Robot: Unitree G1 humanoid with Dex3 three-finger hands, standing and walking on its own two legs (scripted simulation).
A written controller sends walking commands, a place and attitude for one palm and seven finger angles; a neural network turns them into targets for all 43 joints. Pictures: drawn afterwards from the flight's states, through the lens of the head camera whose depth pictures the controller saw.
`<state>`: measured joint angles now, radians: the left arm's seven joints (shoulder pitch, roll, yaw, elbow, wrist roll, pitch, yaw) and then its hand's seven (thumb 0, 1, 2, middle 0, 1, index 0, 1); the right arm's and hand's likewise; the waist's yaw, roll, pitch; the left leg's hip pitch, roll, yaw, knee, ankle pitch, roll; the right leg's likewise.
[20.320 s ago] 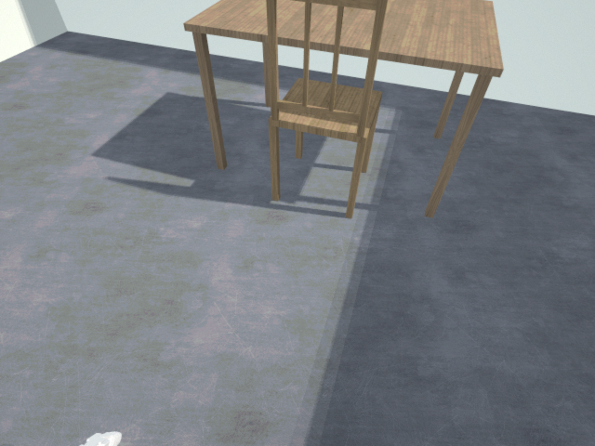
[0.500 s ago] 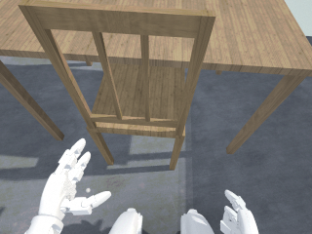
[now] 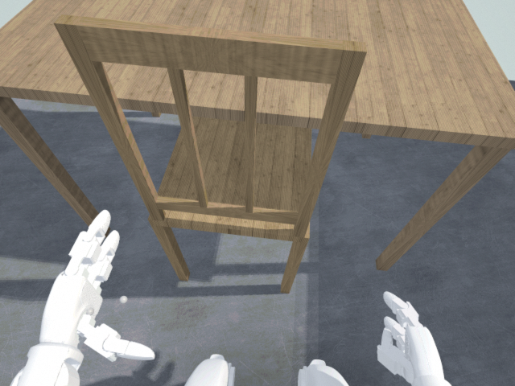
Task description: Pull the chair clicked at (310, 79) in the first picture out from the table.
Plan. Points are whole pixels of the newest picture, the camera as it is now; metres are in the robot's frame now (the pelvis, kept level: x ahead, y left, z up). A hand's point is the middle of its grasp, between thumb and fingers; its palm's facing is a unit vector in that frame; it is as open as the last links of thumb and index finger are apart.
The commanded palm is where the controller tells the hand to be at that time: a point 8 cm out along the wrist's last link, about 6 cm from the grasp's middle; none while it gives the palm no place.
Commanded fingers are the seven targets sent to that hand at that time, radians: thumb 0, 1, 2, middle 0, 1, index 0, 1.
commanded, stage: raise the hand toward the chair's back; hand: left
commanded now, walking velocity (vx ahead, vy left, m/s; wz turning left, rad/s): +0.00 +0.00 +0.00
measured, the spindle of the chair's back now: (192, 152) +0.50 +0.15 +0.03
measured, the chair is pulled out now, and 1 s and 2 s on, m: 0.00 0.00 0.00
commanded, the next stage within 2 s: aim the fingers beside a spindle in 0.74 s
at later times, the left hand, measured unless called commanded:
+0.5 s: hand (131, 282) +0.25 +0.19 +0.05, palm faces -0.05 -1.00 -0.05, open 16.9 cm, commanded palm +0.23 +0.25 +0.05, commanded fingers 0.00 -0.50 0.30 -0.06 -0.08 -0.06 -0.08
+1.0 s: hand (133, 282) +0.25 +0.19 +0.04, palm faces -0.07 -1.00 -0.04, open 16.9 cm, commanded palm +0.24 +0.25 +0.05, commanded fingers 0.00 -0.50 0.30 -0.06 -0.08 -0.06 -0.08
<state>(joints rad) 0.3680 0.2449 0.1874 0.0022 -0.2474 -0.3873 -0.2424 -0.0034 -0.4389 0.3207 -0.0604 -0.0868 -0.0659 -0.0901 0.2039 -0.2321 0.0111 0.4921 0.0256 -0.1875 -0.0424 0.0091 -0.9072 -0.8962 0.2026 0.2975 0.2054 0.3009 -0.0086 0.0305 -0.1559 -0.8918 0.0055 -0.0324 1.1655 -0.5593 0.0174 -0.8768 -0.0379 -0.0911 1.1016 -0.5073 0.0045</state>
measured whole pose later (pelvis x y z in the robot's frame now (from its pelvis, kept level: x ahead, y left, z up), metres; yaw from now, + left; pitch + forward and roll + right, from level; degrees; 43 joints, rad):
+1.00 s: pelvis +0.00 +0.00 +0.01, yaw +0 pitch +16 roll -2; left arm 0.24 0.26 0.21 0.15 -0.28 -0.38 -0.34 -0.01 -0.50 0.30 -0.06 -0.08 -0.06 -0.08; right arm 0.23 -0.25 0.01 0.55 0.02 -0.22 -0.05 0.01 -0.91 -0.90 0.20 0.30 0.21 0.30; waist -0.03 0.04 -0.14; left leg -0.87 0.01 -0.03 1.13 -0.54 0.02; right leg -0.86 -0.03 -0.09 1.07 -0.49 0.00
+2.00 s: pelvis -0.01 -0.02 -0.02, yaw -1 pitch +21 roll -1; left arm -0.13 0.25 0.21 0.43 -0.21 -0.44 -0.24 -0.01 -0.50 0.30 -0.06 -0.08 -0.06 -0.08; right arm 0.22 -0.26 0.00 0.58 0.01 -0.13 -0.03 0.01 -0.91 -0.90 0.20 0.30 0.21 0.30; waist -0.06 0.03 -0.14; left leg -1.03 0.02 -0.02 1.23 -0.56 0.00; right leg -1.05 -0.03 -0.07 1.20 -0.52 -0.02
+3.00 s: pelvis -0.02 +0.00 -0.03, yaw -1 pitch +22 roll -2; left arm -0.18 0.22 0.15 0.45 -0.18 -0.50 -0.19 -0.01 -0.50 0.30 -0.06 -0.08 -0.06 -0.08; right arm 0.23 -0.25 0.00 0.58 0.00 -0.08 0.00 0.01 -0.91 -0.90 0.20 0.30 0.21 0.30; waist -0.04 0.03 -0.15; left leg -1.09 0.01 -0.01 1.28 -0.57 0.02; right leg -1.09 -0.04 -0.06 1.23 -0.52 0.00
